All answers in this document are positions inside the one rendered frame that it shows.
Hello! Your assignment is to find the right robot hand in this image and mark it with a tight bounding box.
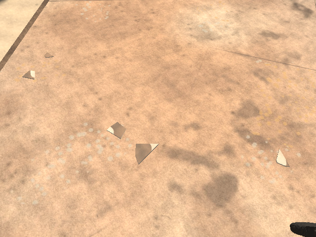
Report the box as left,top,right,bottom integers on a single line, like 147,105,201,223
289,222,316,237

